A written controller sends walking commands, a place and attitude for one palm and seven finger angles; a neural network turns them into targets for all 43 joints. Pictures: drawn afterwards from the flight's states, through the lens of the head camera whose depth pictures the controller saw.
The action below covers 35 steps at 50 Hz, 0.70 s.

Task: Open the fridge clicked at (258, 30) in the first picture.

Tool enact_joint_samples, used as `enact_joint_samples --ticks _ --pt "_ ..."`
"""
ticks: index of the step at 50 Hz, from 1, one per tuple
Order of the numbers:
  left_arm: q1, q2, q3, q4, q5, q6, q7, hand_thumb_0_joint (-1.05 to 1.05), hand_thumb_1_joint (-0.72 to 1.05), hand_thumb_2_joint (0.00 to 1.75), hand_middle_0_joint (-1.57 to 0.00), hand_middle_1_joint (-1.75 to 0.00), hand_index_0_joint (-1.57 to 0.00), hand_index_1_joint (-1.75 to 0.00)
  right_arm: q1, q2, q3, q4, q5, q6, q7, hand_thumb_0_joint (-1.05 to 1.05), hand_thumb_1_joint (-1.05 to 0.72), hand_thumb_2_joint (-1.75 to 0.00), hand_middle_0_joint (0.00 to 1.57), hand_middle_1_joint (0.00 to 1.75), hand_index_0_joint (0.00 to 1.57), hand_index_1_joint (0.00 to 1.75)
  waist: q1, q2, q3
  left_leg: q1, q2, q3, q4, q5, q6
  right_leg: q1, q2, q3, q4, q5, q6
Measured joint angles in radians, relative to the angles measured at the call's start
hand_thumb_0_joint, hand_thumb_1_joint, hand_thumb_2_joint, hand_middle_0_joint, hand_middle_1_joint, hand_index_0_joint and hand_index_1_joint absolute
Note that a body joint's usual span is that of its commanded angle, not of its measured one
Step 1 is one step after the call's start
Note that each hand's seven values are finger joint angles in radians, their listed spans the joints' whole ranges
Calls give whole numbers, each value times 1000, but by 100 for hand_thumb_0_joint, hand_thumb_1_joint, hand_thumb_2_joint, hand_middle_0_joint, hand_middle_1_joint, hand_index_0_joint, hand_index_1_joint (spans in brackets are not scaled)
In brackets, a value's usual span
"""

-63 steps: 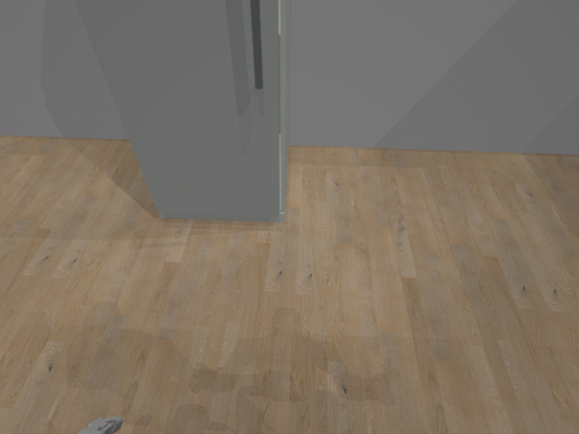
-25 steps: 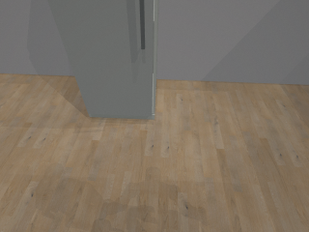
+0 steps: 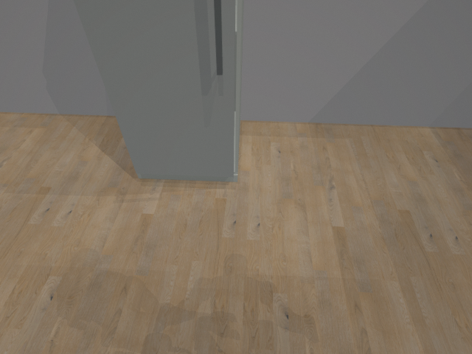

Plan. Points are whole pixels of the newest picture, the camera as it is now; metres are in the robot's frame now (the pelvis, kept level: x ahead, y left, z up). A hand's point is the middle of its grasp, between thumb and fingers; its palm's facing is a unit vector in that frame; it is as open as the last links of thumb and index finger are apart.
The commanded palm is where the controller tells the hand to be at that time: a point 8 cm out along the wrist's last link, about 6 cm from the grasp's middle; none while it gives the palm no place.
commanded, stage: look at it before walking up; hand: right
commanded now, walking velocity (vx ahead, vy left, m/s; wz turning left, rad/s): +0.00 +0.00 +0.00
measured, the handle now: out of the picture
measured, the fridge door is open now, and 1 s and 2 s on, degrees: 0 0 0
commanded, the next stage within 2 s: walk to a spot facing it in 0.28 s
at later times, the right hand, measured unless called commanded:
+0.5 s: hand out of the picture +0.08 -0.25 -0.16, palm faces -0.04 +0.94 -0.34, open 7.4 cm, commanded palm none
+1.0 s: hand out of the picture +0.05 -0.16 -0.17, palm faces -0.21 +0.96 -0.20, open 7.4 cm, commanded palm none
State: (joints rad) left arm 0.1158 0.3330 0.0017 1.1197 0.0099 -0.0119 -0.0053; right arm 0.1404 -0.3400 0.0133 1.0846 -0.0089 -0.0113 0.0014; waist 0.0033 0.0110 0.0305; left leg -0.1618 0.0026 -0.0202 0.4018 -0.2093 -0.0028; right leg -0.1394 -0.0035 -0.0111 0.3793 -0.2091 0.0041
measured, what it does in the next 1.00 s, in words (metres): lifts its right foot, turning left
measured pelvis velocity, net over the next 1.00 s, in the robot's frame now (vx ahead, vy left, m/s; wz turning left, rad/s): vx -0.01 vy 0.01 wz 0.28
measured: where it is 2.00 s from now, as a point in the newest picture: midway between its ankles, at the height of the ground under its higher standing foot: (215, 339)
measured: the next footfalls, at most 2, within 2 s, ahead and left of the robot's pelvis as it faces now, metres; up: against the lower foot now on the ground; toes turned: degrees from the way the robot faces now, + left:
right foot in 1.18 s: +0.10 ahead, -0.11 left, +0.00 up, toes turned +21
left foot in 1.72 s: +0.23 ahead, +0.18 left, +0.00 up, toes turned +52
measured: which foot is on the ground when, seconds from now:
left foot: down 0.00-1.00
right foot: down 0.00-0.74, up 0.76-1.00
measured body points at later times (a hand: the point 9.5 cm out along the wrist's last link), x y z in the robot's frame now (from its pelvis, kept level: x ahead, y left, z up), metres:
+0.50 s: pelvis +0.00 +0.00 +0.00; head +0.01 -0.01 +0.45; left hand +0.09 +0.29 -0.13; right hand +0.08 -0.30 -0.13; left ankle +0.01 +0.12 -0.74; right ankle +0.00 -0.12 -0.74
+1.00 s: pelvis -0.01 +0.01 +0.00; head +0.02 +0.03 +0.44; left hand +0.01 +0.28 -0.15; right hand +0.06 -0.22 -0.15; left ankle -0.01 +0.11 -0.74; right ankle +0.00 -0.13 -0.68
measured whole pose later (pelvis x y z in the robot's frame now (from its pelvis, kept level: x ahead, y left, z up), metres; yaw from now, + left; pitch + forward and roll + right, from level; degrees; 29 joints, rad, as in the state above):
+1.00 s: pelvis -0.01 +0.01 +0.00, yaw +16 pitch +2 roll -1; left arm 0.16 0.23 0.06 0.97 0.03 0.03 -0.01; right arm 0.33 -0.18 -0.04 0.95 -0.02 0.00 0.01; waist -0.04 0.00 0.05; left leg -0.28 -0.07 -0.08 0.45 -0.20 0.05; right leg -0.46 -0.06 -0.02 1.01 -0.35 0.06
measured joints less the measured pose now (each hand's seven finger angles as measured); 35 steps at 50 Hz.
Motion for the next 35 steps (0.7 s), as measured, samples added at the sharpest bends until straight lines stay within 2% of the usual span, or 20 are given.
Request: enact_joint_samples --ticks 20,24,31,35 --pt "-11 3 -3 -1 -1 0 0 0 91 90 -21 -30 -20 -30 -5 -9 0 3 0 0 0 0 -91 -90 21 30 20 30 -3 3 6 17 5 1 -22 6 -6 14 5 1 -18 4 -5" --pt "-16 -2 3 -11 1 3 6 0 91 90 -21 -30 -20 -30 2 -7 -7 -8 0 10 -3 0 -91 -90 21 30 20 30 -12 2 8 2 0 -15 -5 2 -6 7 0 -15 -2 -5 -4" --pt "-5 -61 22 -94 4 26 20 0 91 90 -21 -30 -20 -30 52 31 -26 -69 -5 56 -2 0 -91 -90 20 30 20 30 -19 15 25 -112 -24 -81 155 -48 -5 -56 -19 -88 113 -67 -2" --pt "10 -93 31 -125 7 32 18 0 91 90 -21 -30 -20 -30 79 69 -41 -103 -6 73 8 0 -91 -90 20 30 20 30 -29 10 51 -192 -9 -15 364 -188 -9 -75 -44 -139 189 -110 3"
